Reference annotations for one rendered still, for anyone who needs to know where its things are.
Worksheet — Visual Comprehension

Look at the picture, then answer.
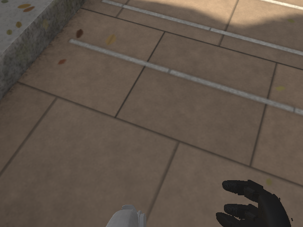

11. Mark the right robot hand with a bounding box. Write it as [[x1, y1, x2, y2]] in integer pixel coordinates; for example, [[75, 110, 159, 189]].
[[216, 180, 293, 227]]

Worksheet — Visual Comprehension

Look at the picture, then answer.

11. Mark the robot left thigh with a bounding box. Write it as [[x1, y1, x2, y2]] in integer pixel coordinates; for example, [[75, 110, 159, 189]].
[[106, 209, 147, 227]]

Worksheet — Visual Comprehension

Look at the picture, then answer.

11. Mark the left robot shin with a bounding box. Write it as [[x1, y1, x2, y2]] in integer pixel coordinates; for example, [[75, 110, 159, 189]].
[[121, 204, 137, 213]]

